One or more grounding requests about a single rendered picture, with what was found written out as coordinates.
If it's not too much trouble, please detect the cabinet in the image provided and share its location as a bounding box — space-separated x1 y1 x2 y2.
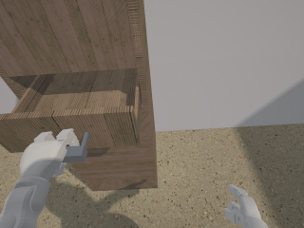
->
0 0 158 192

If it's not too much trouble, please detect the robot right forearm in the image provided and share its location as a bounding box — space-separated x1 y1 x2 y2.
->
243 217 268 228

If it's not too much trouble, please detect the robot left forearm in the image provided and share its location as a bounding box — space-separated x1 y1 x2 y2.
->
0 176 50 228

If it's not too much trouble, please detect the right robot hand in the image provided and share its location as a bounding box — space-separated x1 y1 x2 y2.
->
224 184 261 228

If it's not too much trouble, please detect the drawer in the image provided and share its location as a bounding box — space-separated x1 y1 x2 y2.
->
0 68 142 153

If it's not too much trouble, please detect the handle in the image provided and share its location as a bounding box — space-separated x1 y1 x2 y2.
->
62 132 89 162

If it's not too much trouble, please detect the left robot hand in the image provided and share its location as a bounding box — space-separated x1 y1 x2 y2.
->
19 128 80 181

